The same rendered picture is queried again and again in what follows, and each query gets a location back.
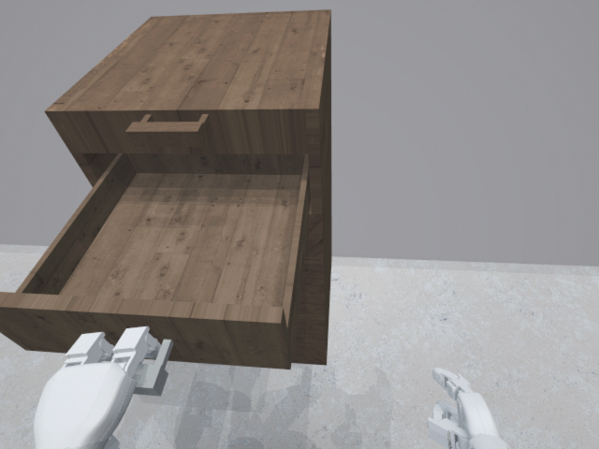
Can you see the right robot hand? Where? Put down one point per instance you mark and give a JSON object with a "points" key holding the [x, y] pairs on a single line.
{"points": [[452, 427]]}

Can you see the handle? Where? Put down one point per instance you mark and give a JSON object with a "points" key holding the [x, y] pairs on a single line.
{"points": [[166, 134], [151, 379]]}

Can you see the left robot hand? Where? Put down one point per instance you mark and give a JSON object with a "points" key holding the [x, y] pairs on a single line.
{"points": [[83, 402]]}

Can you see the cabinet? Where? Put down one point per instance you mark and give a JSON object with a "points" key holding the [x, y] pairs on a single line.
{"points": [[261, 84]]}

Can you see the drawer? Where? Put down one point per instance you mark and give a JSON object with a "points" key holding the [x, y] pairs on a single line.
{"points": [[205, 249]]}

